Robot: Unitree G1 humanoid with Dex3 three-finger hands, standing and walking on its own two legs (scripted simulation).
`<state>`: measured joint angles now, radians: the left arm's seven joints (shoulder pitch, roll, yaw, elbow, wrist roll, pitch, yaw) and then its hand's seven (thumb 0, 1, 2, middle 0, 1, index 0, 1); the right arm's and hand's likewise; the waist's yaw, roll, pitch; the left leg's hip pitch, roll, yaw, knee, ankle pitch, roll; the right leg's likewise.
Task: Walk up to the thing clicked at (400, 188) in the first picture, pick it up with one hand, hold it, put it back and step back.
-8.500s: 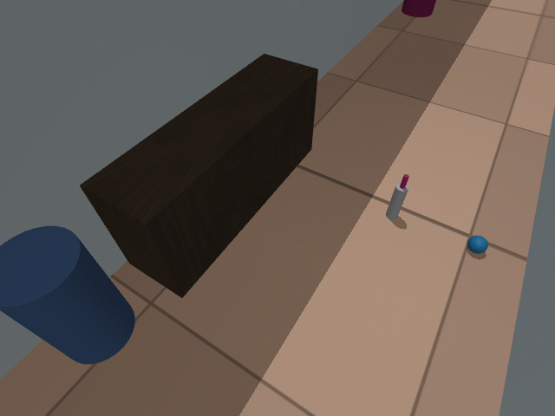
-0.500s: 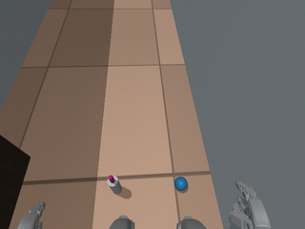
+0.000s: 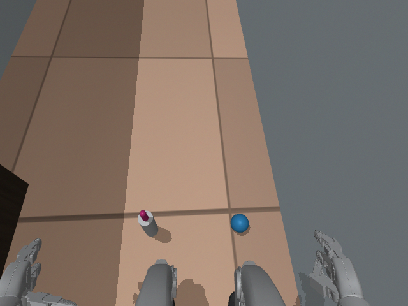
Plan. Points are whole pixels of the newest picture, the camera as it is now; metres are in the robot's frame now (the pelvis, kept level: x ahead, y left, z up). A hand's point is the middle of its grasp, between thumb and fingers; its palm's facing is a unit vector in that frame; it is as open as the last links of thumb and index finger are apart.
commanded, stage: go down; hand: left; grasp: from the side
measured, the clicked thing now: (147, 222) +0.40 +0.20 -0.52
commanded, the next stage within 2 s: none
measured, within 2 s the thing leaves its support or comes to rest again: neither
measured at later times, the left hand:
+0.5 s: hand (54, 243) +0.27 +0.35 -0.18, palm faces +0.11 -0.98 -0.18, open 17.5 cm
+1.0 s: hand (59, 230) +0.30 +0.36 -0.22, palm faces +0.06 -0.99 -0.13, open 17.7 cm
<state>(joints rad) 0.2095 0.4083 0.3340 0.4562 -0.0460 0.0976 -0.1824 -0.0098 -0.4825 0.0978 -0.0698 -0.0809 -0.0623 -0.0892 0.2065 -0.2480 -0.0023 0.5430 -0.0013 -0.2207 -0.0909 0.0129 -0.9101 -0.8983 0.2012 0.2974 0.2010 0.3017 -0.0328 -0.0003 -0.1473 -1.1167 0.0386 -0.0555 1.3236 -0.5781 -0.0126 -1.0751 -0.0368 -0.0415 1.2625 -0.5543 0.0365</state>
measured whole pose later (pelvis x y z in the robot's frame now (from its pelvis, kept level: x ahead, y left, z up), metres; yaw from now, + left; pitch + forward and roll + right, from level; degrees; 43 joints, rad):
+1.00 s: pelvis -0.06 +0.00 -0.20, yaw -3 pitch +33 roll -6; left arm -0.41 0.76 0.70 0.96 -0.18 -0.33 -0.68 -0.02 -0.59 0.05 -0.06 -0.04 -0.05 -0.05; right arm 0.11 -0.33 0.07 0.67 -0.02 -0.20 -0.06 0.01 -0.91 -0.90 0.20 0.30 0.20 0.30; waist -0.05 -0.01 -0.14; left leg -1.92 0.02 -0.12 2.02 -0.68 -0.03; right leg -1.87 -0.03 -0.05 1.95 -0.65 0.03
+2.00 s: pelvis -0.07 +0.00 -0.25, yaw -4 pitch +32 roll -7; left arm -0.54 0.85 0.76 1.02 -0.19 -0.33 -0.75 -0.02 -0.57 0.06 -0.06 -0.05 -0.04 -0.06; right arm 0.12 -0.35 0.10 0.67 -0.02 -0.18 -0.03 0.01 -0.91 -0.90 0.20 0.30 0.20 0.30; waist -0.08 -0.02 -0.12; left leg -2.07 0.01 -0.13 2.19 -0.68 -0.02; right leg -2.00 -0.03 -0.04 2.11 -0.66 0.04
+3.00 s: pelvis -0.07 +0.00 -0.26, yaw -4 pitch +32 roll -7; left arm -0.59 0.85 0.78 0.99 -0.23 -0.35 -0.79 -0.02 -0.59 0.05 -0.07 -0.05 -0.05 -0.06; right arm 0.11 -0.36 0.11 0.67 -0.02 -0.18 -0.03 0.01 -0.90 -0.90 0.20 0.30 0.20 0.30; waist -0.09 -0.02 -0.11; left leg -2.10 0.00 -0.14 2.22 -0.68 -0.02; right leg -2.03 -0.03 -0.04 2.14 -0.67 0.05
